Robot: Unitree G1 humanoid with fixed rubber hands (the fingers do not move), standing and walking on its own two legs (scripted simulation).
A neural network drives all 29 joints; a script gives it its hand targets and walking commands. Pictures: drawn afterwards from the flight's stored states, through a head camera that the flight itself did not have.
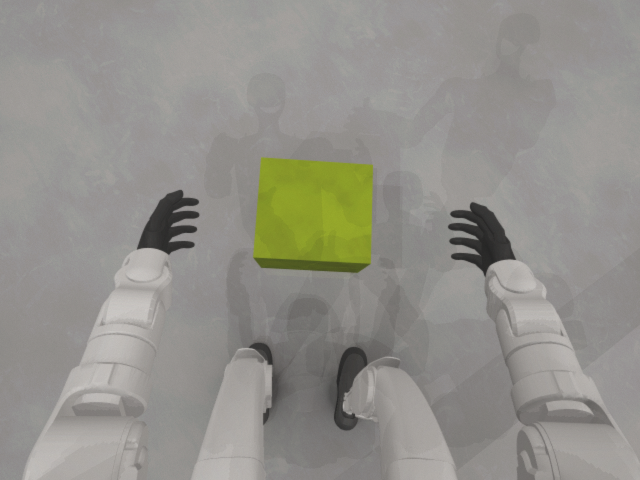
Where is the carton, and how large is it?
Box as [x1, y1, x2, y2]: [253, 157, 372, 272]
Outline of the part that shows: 261,157 253,257 261,267 357,272 370,263 372,165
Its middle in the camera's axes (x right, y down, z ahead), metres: -0.02 -0.05 +1.01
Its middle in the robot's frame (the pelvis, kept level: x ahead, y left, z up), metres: +0.53 +0.01 -0.60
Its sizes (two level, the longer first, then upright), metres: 0.268 0.240 0.200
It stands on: the floor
